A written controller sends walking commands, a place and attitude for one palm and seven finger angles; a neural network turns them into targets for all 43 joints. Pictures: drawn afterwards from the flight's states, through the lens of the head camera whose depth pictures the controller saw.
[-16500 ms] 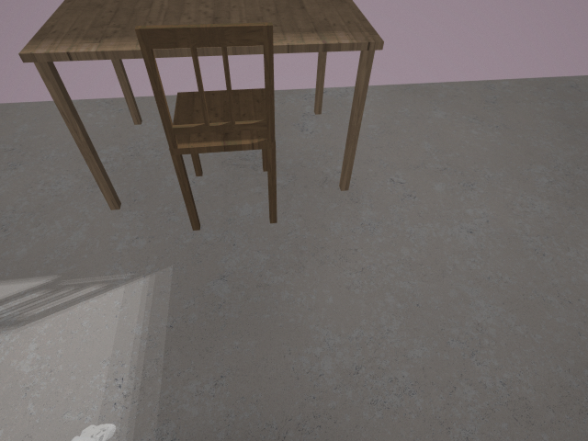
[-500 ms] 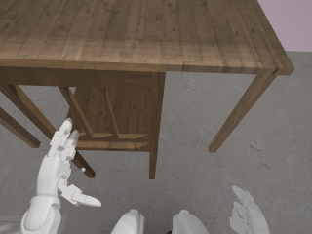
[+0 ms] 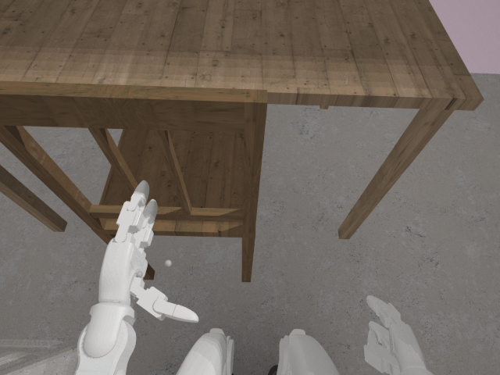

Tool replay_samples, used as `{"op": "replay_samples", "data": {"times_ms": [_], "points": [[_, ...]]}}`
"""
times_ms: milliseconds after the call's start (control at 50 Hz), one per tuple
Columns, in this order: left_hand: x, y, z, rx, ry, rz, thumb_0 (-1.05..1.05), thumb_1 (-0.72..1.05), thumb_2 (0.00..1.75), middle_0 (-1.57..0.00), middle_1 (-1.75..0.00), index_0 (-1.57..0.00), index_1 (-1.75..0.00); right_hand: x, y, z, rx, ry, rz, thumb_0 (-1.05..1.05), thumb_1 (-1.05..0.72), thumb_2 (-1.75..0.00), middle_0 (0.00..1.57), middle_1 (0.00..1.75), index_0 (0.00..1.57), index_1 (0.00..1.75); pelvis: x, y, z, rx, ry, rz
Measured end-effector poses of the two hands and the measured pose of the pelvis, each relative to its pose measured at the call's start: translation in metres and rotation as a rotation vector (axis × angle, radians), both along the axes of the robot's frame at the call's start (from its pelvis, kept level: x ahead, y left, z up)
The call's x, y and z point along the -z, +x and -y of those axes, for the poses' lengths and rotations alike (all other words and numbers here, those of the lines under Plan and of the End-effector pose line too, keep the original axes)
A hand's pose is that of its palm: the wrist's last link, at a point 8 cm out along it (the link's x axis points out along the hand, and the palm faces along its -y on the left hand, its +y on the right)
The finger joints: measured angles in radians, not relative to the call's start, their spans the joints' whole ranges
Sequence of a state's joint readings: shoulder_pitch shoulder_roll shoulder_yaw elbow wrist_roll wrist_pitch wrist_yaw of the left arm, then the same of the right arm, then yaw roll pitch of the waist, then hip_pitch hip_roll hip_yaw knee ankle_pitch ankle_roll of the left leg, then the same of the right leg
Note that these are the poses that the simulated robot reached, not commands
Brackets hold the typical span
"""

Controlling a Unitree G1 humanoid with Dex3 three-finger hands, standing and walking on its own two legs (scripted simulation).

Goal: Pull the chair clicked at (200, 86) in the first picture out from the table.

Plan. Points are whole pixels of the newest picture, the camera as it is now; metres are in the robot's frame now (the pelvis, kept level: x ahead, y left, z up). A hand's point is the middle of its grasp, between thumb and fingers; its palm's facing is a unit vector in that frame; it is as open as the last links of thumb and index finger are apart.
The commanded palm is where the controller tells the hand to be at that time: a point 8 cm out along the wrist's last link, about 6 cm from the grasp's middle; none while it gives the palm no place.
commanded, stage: aim the fingers beside a spindle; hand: left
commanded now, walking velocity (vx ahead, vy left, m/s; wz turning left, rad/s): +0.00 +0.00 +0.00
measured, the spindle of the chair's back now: (125, 175) +0.43 +0.24 +0.01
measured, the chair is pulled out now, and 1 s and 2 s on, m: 0.00 0.00 0.00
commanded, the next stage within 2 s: push the fingers through the gap in 0.86 s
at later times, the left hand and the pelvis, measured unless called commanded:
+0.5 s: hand (176, 256) +0.29 +0.13 +0.02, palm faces +0.02 -1.00 -0.02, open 16.9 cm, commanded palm +0.26 +0.19 +0.03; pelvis +0.00 -0.01 +0.00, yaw +0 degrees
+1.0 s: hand (174, 262) +0.28 +0.13 +0.02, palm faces -0.01 -1.00 +0.00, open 16.9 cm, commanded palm +0.26 +0.18 +0.03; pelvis +0.00 +0.00 +0.00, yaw +0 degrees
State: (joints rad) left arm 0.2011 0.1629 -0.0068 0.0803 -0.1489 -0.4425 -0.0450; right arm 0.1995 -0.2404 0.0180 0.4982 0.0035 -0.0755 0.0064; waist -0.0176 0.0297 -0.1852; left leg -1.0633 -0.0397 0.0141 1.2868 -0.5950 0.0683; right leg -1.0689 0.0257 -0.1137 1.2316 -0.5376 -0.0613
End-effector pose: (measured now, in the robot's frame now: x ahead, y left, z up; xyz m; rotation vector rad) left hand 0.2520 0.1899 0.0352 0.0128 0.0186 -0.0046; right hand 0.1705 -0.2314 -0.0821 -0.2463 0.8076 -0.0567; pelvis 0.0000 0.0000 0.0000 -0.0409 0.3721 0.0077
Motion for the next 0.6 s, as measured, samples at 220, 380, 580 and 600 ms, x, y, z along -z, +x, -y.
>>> {"op": "replay_samples", "data": {"times_ms": [220, 380, 580, 600], "points": [[0.011, 0.01, 0.01, -0.011, 0.003, -0.017, -0.01, -0.5, 0.3, -0.07, -0.08, -0.06, -0.08, 0.009, -0.006, 0.005, 0.006, 0.011, -0.038, 0.01, -0.91, -0.9, 0.2, 0.3, 0.2, 0.3, 0.003, 0.001, 0.006, 0.005, 0.008, -0.014], [0.014, 0.015, 0.015, 0.0, 0.0, -0.017, -0.01, -0.5, 0.3, -0.06, -0.08, -0.06, -0.08, 0.013, -0.008, 0.011, 0.018, 0.01, -0.062, 0.01, -0.91, -0.9, 0.2, 0.3, 0.2, 0.3, 0.005, 0.002, 0.009, 0.007, 0.01, -0.022], [0.011, 0.013, 0.003, -0.026, 0.006, -0.017, -0.01, -0.5, 0.3, -0.06, -0.08, -0.06, -0.08, 0.01, -0.005, 0.014, 0.024, 0.004, -0.058, 0.01, -0.91, -0.9, 0.2, 0.3, 0.2, 0.3, 0.002, 0.005, 0.01, 0.005, 0.01, -0.022], [0.011, 0.013, 0.004, -0.021, 0.004, -0.016, -0.01, -0.5, 0.3, -0.06, -0.08, -0.06, -0.08, 0.01, -0.005, 0.015, 0.023, 0.003, -0.055, 0.01, -0.91, -0.9, 0.2, 0.3, 0.2, 0.3, 0.002, 0.005, 0.01, 0.004, 0.009, -0.022]]}}
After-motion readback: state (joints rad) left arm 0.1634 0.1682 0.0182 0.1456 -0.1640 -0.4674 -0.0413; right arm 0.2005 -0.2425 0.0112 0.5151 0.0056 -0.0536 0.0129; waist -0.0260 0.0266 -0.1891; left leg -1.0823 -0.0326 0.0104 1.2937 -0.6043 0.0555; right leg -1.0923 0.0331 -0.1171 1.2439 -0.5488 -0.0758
